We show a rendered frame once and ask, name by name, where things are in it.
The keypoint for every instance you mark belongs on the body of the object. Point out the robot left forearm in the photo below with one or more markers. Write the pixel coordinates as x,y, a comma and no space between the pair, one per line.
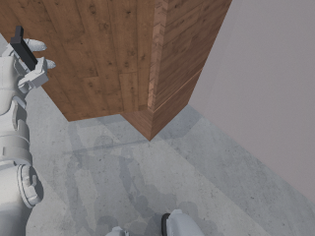
14,131

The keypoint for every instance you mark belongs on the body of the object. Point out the robot left upper arm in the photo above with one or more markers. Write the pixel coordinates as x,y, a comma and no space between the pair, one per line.
20,191

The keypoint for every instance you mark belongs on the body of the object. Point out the handle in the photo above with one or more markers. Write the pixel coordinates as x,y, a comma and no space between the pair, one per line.
22,49

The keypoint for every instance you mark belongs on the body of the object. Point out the robot left hand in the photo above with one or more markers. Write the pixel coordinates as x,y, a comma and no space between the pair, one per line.
18,77

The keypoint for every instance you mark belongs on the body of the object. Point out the cupboard door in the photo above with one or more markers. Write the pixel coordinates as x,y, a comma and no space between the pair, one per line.
102,50

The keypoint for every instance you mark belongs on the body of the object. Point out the robot right shin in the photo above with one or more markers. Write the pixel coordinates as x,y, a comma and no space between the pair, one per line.
175,212

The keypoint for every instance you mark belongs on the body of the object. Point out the right robot thigh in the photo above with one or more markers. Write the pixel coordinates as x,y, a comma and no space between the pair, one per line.
181,224

